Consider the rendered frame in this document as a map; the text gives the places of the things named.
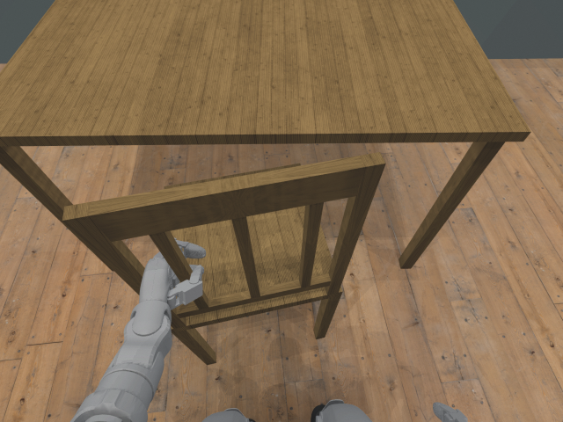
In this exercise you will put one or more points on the robot left hand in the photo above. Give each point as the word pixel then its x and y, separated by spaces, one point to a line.
pixel 159 278

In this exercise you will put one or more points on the chair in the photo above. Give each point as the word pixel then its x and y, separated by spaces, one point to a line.
pixel 265 247

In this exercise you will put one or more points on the robot right hand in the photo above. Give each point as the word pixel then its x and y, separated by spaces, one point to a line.
pixel 448 414

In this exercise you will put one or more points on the table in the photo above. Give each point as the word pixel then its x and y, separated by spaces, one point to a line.
pixel 188 72

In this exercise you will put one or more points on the left robot forearm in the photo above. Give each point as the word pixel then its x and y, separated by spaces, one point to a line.
pixel 129 384

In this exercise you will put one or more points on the robot left shin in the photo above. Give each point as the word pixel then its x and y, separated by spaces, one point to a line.
pixel 234 409

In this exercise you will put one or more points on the robot right thigh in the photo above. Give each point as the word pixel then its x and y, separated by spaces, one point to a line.
pixel 342 413

